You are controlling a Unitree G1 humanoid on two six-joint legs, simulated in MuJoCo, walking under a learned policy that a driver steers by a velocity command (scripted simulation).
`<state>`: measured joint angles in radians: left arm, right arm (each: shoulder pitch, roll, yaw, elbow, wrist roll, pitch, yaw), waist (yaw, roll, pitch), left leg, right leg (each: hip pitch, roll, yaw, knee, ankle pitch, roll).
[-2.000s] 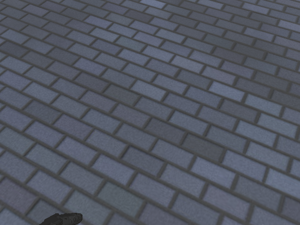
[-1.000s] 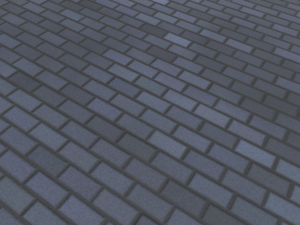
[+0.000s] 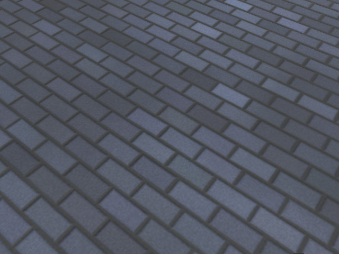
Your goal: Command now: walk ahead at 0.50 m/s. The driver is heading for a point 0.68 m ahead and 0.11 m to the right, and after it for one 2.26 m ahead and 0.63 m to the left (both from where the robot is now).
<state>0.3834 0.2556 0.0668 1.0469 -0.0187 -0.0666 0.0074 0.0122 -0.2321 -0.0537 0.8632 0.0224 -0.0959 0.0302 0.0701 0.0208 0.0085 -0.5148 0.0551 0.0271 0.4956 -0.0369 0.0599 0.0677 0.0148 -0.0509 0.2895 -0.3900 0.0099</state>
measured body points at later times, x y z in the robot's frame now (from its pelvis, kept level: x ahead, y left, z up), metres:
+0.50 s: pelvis +0.27 +0.01 +0.01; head +0.29 +0.00 +0.46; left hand +0.48 +0.21 -0.11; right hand +0.22 -0.25 -0.14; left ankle +0.14 +0.12 -0.73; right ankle +0.42 -0.15 -0.69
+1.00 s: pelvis +0.55 -0.09 +0.01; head +0.57 -0.10 +0.46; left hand +0.70 +0.16 -0.11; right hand +0.64 -0.38 -0.09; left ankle +0.78 -0.01 -0.69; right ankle +0.43 -0.13 -0.73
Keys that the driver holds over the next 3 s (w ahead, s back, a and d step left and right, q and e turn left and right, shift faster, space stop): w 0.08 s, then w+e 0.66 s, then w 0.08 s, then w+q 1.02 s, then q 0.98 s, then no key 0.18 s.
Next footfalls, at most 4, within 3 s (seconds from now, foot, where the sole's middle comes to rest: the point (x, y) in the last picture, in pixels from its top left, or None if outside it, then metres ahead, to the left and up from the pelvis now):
0.02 left None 0.18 0.12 -0.76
0.60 right None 0.46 -0.14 -0.76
1.12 left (200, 174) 0.83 -0.05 -0.76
1.60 right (251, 137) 1.06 -0.30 -0.76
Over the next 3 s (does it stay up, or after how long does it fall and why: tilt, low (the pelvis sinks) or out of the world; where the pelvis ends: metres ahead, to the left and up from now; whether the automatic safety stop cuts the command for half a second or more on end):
stays up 1.21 -0.14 0.01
